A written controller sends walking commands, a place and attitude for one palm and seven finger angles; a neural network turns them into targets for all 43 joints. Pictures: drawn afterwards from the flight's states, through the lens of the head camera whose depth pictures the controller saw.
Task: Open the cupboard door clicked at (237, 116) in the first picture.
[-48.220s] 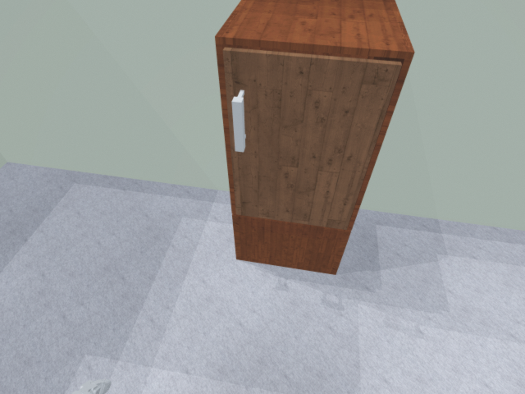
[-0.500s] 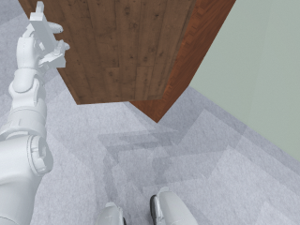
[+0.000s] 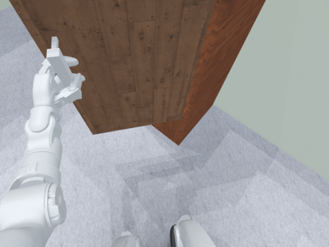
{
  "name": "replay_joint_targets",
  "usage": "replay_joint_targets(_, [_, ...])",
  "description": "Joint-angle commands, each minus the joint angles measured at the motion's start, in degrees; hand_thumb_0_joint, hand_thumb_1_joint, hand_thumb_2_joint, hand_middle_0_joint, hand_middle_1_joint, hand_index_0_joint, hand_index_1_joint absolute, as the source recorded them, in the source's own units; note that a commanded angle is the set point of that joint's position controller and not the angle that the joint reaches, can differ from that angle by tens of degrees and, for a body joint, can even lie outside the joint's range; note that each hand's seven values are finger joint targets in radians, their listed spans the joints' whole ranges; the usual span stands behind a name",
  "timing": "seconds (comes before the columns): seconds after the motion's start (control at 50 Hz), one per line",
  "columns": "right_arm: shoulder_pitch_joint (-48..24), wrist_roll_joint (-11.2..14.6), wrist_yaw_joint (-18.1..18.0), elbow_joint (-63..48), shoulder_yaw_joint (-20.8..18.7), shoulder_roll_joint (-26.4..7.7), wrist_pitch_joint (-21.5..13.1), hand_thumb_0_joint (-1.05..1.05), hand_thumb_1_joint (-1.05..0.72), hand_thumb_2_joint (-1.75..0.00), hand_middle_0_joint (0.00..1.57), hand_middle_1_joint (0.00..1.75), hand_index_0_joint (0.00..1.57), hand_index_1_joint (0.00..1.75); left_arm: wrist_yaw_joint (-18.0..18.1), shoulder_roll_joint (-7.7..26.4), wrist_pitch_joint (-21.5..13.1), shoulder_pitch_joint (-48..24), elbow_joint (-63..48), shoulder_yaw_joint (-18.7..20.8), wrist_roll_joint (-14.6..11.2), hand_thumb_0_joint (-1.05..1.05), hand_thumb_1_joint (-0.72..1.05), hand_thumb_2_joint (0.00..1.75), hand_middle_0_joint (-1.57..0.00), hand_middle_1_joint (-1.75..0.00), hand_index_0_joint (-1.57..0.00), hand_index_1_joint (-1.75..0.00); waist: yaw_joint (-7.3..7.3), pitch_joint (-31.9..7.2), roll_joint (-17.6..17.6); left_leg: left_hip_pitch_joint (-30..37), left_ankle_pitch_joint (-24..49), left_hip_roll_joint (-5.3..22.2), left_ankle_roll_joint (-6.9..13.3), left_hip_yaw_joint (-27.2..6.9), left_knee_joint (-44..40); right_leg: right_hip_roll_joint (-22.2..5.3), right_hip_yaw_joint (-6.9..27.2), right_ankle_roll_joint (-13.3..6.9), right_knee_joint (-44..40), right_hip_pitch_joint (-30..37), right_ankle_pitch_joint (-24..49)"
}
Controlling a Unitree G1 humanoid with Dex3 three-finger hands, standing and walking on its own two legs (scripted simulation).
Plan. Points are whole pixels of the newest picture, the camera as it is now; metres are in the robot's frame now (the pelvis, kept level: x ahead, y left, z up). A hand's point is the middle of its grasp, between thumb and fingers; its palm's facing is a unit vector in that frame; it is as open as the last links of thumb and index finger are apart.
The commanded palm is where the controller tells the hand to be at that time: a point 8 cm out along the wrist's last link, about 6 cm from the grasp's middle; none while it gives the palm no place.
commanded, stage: pull the door open along its arc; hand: left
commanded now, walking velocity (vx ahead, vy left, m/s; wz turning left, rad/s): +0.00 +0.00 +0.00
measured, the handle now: (66, 70) +0.54 +0.20 +0.06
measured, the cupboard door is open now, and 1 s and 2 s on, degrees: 52 85 86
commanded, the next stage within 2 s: open thumb and fingers to let go in 0.60 s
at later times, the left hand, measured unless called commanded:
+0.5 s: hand (116, 145) +0.33 +0.08 +0.06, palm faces +0.39 -0.92 +0.03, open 6.4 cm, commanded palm +0.27 +0.15 +0.06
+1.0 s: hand (128, 150) +0.32 +0.05 +0.06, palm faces +0.44 -0.90 -0.02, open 8.1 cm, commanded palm +0.27 +0.10 +0.06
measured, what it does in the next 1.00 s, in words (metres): shifts its weight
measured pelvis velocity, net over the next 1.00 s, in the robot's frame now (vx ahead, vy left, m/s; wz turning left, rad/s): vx -0.02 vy -0.05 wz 0.09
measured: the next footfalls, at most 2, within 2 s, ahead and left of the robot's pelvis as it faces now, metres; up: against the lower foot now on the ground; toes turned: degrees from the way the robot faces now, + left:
none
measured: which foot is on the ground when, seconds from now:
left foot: down 0.00-1.00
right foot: down 0.00-1.00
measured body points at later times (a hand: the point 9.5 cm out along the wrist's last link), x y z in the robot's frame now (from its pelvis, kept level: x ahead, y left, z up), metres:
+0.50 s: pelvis +0.01 -0.03 +0.01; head +0.06 -0.03 +0.46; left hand +0.31 +0.12 +0.06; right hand +0.20 -0.22 -0.09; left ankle -0.04 +0.09 -0.68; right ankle +0.04 -0.12 -0.68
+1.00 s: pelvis -0.02 -0.05 +0.01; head +0.03 -0.07 +0.46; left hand +0.29 +0.10 +0.07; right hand +0.15 -0.28 -0.11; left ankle -0.04 +0.09 -0.68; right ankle +0.04 -0.12 -0.68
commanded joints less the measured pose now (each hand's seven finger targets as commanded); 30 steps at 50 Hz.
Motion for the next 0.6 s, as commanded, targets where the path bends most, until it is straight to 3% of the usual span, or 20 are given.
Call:
replay_joint_targets(0.0, [4.5,1.2,-0.3,-6.7,-4.0,-8.7,-1.9,0.0,-0.9,-0.9,0.2,0.3,0.2,0.3,-0.9,8.3,-3.7,-1.6,-18.0,-0.9,-2.6,0.0,0.9,0.9,-0.4,-1.35,-0.4,-1.35,5.53,-26.2,0.6,8.8,32.6,-0.9,-1.0,-1.7,-8.2,0.1,0.6,-0.9,-3.1,30.1,28.1])
replay_joint_targets(0.04, [2.6,1.6,0.1,-8.2,-4.3,-8.1,-2.4,0.0,-0.9,-0.9,0.2,0.3,0.2,0.3,-0.7,4.5,-3.5,6.4,-24.4,-3.0,-3.8,0.0,0.9,0.9,-0.4,-1.35,-0.4,-1.35,6.99,-26.0,0.6,9.2,32.8,-1.0,-0.9,-0.8,-9.2,-0.3,0.7,-1.0,-3.7,32.4,29.4])
replay_joint_targets(0.06, [0.8,1.5,0.3,-9.0,-4.4,-7.0,-3.2,0.0,-0.9,-0.9,0.2,0.3,0.2,0.3,5.1,3.8,-3.6,8.3,-29.5,2.6,-6.8,0.0,0.9,0.9,-0.4,-1.35,-0.4,-1.35,10.09,-25.2,1.3,9.2,34.1,-1.0,-1.7,-1.1,-9.9,0.0,-0.3,-1.2,-4.0,32.0,28.8])
replay_joint_targets(0.08, [0.1,1.3,0.8,-8.7,-4.3,-6.5,-3.9,0.0,-0.9,-0.9,0.2,0.3,0.2,0.3,7.8,-1.7,-3.2,14.2,-30.7,-2.0,-6.0,0.0,0.9,0.9,-0.4,-1.35,-0.4,-1.35,9.42,-24.3,0.7,10.3,34.9,-1.0,-2.1,-0.8,-10.1,-0.2,-0.5,-1.0,-4.0,31.3,28.5])
replay_joint_targets(0.1, [-1.0,1.5,1.3,-9.1,-4.3,-6.2,-4.3,0.0,-0.9,-0.9,0.2,0.3,0.2,0.3,10.3,-4.0,-3.0,18.2,-33.6,-2.3,-6.2,0.0,0.9,0.9,-0.4,-1.35,-0.4,-1.35,10.18,-22.4,0.6,10.7,35.2,-0.8,-2.6,-0.8,-10.6,-0.2,-1.1,-1.0,-4.4,30.3,27.7])
replay_joint_targets(0.12, [-1.4,1.3,1.6,-8.9,-4.4,-6.2,-4.6,0.0,-0.9,-0.9,0.2,0.3,0.2,0.3,11.9,-5.5,-3.0,20.2,-36.6,-4.5,-5.3,0.0,0.9,0.9,-0.4,-1.35,-0.4,-1.35,9.46,-22.2,-1.2,11.4,35.8,-0.7,-2.8,-1.0,-10.6,-0.3,-1.3,-0.9,-4.2,30.5,28.2])
replay_joint_targets(0.14, [-2.2,1.0,1.7,-9.3,-4.7,-5.9,-4.7,0.0,-0.9,-0.9,0.2,0.3,0.2,0.3,14.8,-4.6,-3.0,23.4,-40.0,-2.2,-5.1,0.0,0.9,0.9,-0.4,-1.35,-0.4,-1.35,11.03,-22.9,-2.5,10.6,34.9,-1.0,-2.6,-0.4,-10.7,-0.5,-1.0,-1.0,-4.3,32.7,29.2])
replay_joint_targets(0.16, [-3.4,0.6,1.7,-9.8,-4.5,-5.6,-4.8,0.0,-0.9,-0.9,0.2,0.3,0.2,0.3,18.4,-4.6,-3.0,25.2,-42.1,-1.5,-4.0,0.0,0.9,0.9,-0.4,-1.35,-0.4,-1.35,11.58,-22.3,-3.3,9.7,33.5,-1.2,-2.7,-0.6,-10.9,-0.6,-1.0,-1.3,-4.0,33.7,29.1])
replay_joint_targets(0.2, [-5.3,0.1,2.0,-10.0,-4.2,-4.2,-5.0,0.0,-0.9,-0.9,0.2,0.3,0.2,0.3,23.5,-9.4,-2.7,29.1,-45.5,-5.3,-1.0,0.0,0.9,0.9,-0.4,-1.35,-0.4,-1.35,11.54,-20.4,-2.6,10.0,31.8,-1.4,-2.9,-0.5,-11.0,-1.1,-0.9,-1.4,-3.6,33.4,28.8])
replay_joint_targets(0.26, [-7.8,-1.0,1.7,-10.4,-4.3,-3.4,-4.6,0.0,-0.9,-0.9,0.2,0.3,0.2,0.3,30.3,-11.0,-2.7,31.6,-50.2,-7.5,3.3,0.0,0.9,0.9,-0.4,-1.35,-0.4,-1.35,11.9,-19.5,-5.1,10.2,29.4,-1.6,-2.7,-0.7,-10.6,-1.6,-0.2,-1.6,-3.5,34.3,27.8])
replay_joint_targets(0.28, [-9.0,-1.3,1.5,-10.6,-4.1,-2.8,-4.5,0.0,-0.9,-0.9,0.2,0.3,0.2,0.3,32.2,-12.9,-2.4,32.2,-51.2,-8.9,4.5,0.0,0.9,0.9,-0.4,-1.35,-0.4,-1.35,12.2,-19.3,-3.6,10.4,28.0,-1.8,-2.8,-0.6,-10.7,-1.8,0.1,-1.6,-3.6,34.1,26.8])
replay_joint_targets(0.34, [-11.7,-1.9,0.8,-10.3,-3.6,-1.6,-4.1,0.0,-0.9,-0.9,0.2,0.3,0.2,0.3,37.6,-17.0,-1.3,32.6,-52.0,-12.8,7.5,0.0,0.9,0.9,-0.4,-1.35,-0.4,-1.35,12.03,-16.8,-4.7,10.0,23.8,-2.1,-2.8,-0.9,-10.8,-2.3,0.6,-1.5,-4.4,33.3,22.9])
replay_joint_targets(0.36, [-12.2,-2.2,0.4,-10.3,-3.5,-1.3,-4.0,0.0,-0.9,-0.9,0.2,0.3,0.2,0.3,39.3,-18.2,-0.9,32.9,-52.1,-14.2,8.4,0.0,0.9,0.9,-0.4,-1.35,-0.4,-1.35,11.65,-16.6,-7.1,10.0,22.6,-2.2,-2.6,-1.3,-10.7,-2.2,0.7,-1.4,-5.0,33.5,21.7])
replay_joint_targets(0.38, [-13.3,-2.2,0.2,-10.2,-3.4,-1.0,-3.9,0.0,-0.9,-0.9,0.2,0.3,0.2,0.3,40.8,-19.5,-0.4,33.4,-52.1,-15.3,9.2,0.0,0.9,0.9,-0.4,-1.35,-0.4,-1.35,11.65,-16.5,-6.5,10.2,21.8,-2.3,-2.6,-1.2,-10.6,-2.4,1.0,-1.3,-5.1,33.3,20.9])
replay_joint_targets(0.42, [-14.2,-2.5,-0.1,-10.2,-3.2,-0.4,-4.1,0.0,-0.9,-0.9,0.2,0.3,0.2,0.3,42.6,-22.2,0.5,33.9,-53.5,-18.5,10.4,0.0,0.9,0.9,-0.4,-1.35,-0.4,-1.35,11.47,-16.5,-5.5,10.6,21.1,-2.6,-2.5,-1.1,-10.5,-2.7,1.3,-1.2,-5.7,33.7,20.8])
replay_joint_targets(0.46, [-14.7,-2.8,-0.7,-9.5,-3.0,0.0,-4.0,0.0,-0.9,-0.9,0.2,0.3,0.2,0.3,44.1,-23.4,1.4,34.4,-52.7,-20.3,11.3,0.0,0.9,0.9,-0.4,-1.35,-0.4,-1.35,10.73,-16.0,-7.5,10.3,19.4,-2.6,-2.5,-1.4,-10.4,-2.9,2.0,-1.0,-6.8,34.3,19.6])
replay_joint_targets(0.5, [-15.5,-2.9,-1.0,-9.3,-3.0,0.2,-4.2,0.0,-0.9,-0.9,0.2,0.3,0.2,0.3,44.4,-24.2,1.8,34.6,-53.8,-22.0,12.4,0.0,0.9,0.9,-0.4,-1.35,-0.4,-1.35,10.38,-16.1,-7.1,10.7,19.0,-2.6,-2.4,-1.4,-10.2,-3.3,2.8,-0.8,-7.2,34.6,20.0])
replay_joint_targets(0.58, [-15.7,-3.4,-0.9,-8.9,-3.2,0.7,-5.4,0.0,-0.9,-0.9,0.2,0.3,0.2,0.3,44.1,-31.4,2.4,34.3,-55.3,-30.7,14.1,0.0,0.9,0.9,-0.4,-1.35,-0.4,-1.35,8.63,-16.4,-5.8,12.2,20.6,-2.3,-2.4,-1.6,-9.4,-3.7,2.2,-0.8,-6.8,33.7,23.9])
